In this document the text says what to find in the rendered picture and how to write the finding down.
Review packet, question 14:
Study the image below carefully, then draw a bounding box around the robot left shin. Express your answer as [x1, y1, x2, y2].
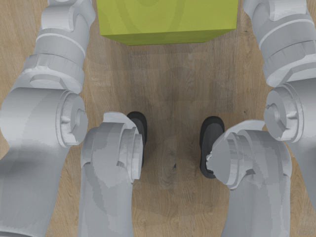
[80, 112, 139, 169]

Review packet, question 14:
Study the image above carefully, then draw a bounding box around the carton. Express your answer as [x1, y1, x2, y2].
[96, 0, 238, 46]

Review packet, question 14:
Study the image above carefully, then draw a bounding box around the right robot forearm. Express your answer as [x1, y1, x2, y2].
[242, 0, 316, 87]

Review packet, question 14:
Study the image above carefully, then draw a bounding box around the robot right upper arm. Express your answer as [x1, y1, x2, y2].
[263, 78, 316, 212]

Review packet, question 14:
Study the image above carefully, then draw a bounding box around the robot left upper arm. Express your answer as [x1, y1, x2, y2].
[0, 87, 88, 237]

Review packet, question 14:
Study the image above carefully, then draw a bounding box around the robot left foot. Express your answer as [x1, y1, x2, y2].
[127, 112, 147, 168]

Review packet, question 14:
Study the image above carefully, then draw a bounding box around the left robot forearm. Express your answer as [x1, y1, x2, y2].
[0, 0, 96, 134]

